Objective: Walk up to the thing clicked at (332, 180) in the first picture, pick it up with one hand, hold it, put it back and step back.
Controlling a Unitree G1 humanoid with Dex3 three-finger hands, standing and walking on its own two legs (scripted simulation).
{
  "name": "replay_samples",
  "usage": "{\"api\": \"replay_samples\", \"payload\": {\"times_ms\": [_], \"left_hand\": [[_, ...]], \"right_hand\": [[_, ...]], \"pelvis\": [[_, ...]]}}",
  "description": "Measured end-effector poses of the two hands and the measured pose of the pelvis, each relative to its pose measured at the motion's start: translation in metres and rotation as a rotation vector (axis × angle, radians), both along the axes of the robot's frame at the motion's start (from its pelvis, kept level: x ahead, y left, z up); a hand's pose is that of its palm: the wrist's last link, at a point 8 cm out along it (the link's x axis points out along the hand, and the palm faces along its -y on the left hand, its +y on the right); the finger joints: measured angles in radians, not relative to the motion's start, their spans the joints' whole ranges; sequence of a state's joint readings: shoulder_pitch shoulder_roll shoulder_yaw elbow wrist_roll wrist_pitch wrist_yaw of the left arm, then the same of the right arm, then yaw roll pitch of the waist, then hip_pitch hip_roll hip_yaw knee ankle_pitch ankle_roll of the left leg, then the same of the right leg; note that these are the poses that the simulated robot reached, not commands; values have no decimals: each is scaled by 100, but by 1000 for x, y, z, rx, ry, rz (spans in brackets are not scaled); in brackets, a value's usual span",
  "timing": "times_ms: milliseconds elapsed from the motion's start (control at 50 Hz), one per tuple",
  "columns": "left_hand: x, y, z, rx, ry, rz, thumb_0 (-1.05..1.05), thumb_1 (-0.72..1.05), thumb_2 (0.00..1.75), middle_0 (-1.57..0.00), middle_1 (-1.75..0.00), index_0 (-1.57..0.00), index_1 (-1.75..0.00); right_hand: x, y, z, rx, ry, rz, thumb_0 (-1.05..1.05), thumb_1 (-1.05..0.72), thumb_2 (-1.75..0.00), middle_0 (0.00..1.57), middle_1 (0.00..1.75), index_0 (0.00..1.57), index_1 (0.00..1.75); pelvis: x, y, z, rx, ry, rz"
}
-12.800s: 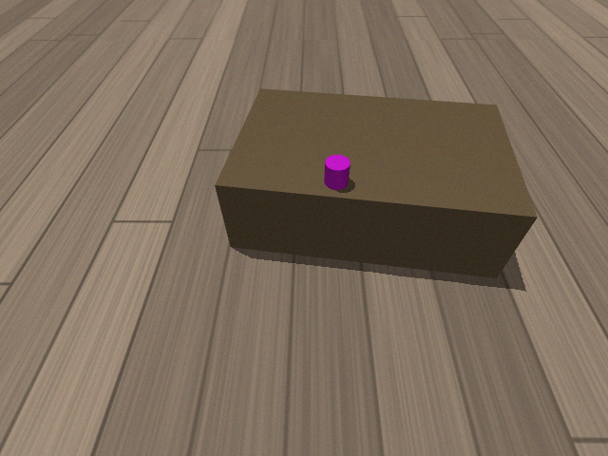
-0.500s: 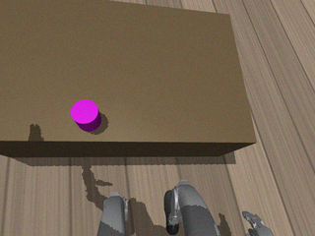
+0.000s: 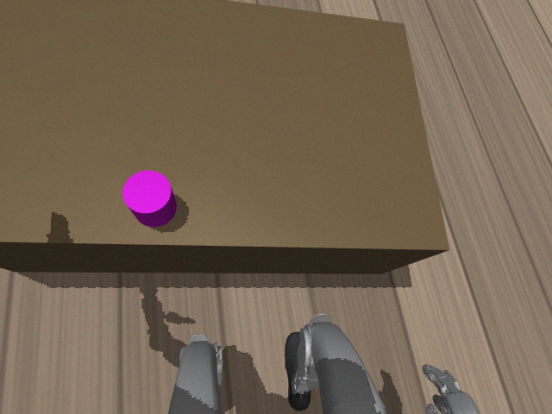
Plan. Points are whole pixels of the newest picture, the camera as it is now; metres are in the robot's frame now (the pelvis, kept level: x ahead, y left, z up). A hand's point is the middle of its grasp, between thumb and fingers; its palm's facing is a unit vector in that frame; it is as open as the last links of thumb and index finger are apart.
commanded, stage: go down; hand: left
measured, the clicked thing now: (151, 199) +0.49 +0.21 -0.25
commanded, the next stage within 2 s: none
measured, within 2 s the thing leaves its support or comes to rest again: neither
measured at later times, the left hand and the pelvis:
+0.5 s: hand out of the picture +0.44 +0.42 +0.08, palm faces +0.28 -0.96 -0.01, open 17.5 cm; pelvis +0.00 +0.00 +0.00, yaw +0 degrees
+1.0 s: hand out of the picture +0.44 +0.42 +0.07, palm faces +0.29 -0.96 +0.00, open 17.5 cm; pelvis +0.00 +0.00 +0.00, yaw +0 degrees
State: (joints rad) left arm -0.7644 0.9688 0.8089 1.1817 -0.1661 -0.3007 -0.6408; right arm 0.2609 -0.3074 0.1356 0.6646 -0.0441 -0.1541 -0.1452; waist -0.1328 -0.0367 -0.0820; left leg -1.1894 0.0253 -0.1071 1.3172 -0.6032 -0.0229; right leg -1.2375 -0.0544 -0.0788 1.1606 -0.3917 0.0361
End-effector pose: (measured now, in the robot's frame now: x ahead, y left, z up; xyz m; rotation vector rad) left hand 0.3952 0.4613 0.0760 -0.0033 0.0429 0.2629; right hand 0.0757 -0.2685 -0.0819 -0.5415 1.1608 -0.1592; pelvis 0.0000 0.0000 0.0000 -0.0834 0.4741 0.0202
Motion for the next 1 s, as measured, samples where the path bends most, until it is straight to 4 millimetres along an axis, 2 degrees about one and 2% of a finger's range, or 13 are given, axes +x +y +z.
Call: {"api": "replay_samples", "payload": {"times_ms": [300, 420, 600, 780, 1000], "left_hand": [[5, 5, 11, 11, 0, 28, -2, -52, 7, -5, -5, -5, -6], [7, 4, 9, 12, 3, 27, -2, -54, 6, -5, -5, -5, -6], [10, 4, 7, 2, -2, 34, -2, -56, 7, -5, -6, -5, -7], [4, 9, 5, 17, 14, 43, -2, -55, 7, -5, -6, -5, -7], [7, 4, -7, -6, 1, 28, -2, -55, 7, -5, -6, -5, -7]], "right_hand": [[-14, 3, -2, 11, 23, -26, 1, -90, -90, 20, 30, 20, 30], [-17, 4, -4, 18, 29, -31, 1, -90, -90, 20, 30, 20, 30], [-15, 1, -1, 4, 32, -30, 1, -90, -90, 21, 30, 20, 30], [-10, -1, 0, 0, 35, -21, 0, -90, -90, 20, 30, 20, 30], [-3, 0, -4, -3, 29, -8, 0, -90, -90, 20, 30, 20, 30]], "pelvis": [[-1, 2, -1, -1, 1, -5], [-3, 2, -2, 1, 3, -8], [-1, 0, -1, -1, 5, -6], [2, 1, 0, -3, 8, -5], [0, 1, -4, -5, 15, -1]]}}
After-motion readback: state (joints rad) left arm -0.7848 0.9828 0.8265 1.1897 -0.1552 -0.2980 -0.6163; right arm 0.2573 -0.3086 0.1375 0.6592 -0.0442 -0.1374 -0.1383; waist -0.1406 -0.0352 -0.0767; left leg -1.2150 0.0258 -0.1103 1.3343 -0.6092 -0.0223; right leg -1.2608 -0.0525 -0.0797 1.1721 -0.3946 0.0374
